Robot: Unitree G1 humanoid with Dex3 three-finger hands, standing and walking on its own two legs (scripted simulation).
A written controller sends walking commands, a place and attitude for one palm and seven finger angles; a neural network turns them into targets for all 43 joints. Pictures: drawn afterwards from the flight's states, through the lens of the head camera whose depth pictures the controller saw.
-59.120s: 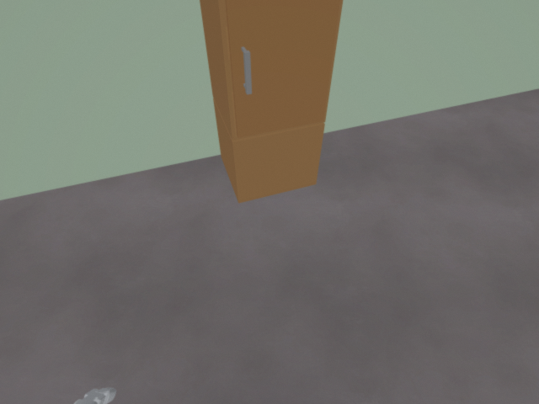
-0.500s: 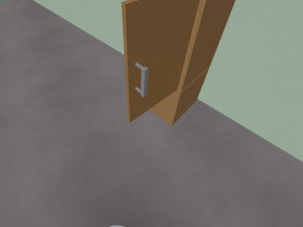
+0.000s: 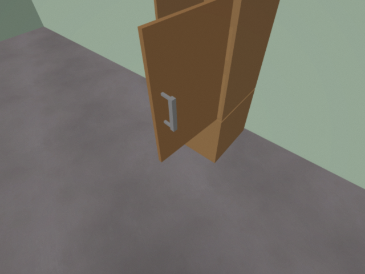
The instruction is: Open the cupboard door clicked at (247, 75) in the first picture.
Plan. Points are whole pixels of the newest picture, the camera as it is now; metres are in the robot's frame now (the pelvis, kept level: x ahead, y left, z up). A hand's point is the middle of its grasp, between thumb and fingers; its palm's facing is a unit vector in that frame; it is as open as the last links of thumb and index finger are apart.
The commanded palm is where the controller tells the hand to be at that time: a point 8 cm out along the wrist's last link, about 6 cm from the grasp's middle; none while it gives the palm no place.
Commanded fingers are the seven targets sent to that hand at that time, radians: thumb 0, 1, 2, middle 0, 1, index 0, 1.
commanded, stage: let the arm hang, fingers relaxed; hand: left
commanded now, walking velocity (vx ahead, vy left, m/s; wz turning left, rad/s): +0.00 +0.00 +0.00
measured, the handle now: (169, 112) +0.64 +0.09 -0.06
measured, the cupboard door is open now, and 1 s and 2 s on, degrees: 84 84 84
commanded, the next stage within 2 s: look to check the result in 0.20 s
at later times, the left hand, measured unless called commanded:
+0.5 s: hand out of the picture +0.07 +0.21 -0.16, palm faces -0.01 -0.96 -0.28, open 7.3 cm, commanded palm none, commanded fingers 0.00 0.90 0.90 -0.20 -0.30 -0.20 -0.30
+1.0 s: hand out of the picture +0.09 +0.20 -0.16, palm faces -0.02 -0.96 -0.27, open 7.3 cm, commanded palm none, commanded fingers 0.00 0.90 0.90 -0.20 -0.30 -0.20 -0.30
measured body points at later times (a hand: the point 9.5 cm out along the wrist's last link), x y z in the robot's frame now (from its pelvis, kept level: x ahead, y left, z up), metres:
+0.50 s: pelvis +0.03 -0.01 +0.00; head +0.05 -0.02 +0.45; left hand +0.07 +0.26 -0.14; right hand +0.07 -0.27 -0.15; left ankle +0.04 +0.12 -0.74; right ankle +0.00 -0.10 -0.74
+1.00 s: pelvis +0.04 -0.01 +0.00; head +0.06 -0.02 +0.45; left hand +0.09 +0.25 -0.14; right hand +0.09 -0.28 -0.15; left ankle +0.04 +0.12 -0.74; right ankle +0.00 -0.10 -0.74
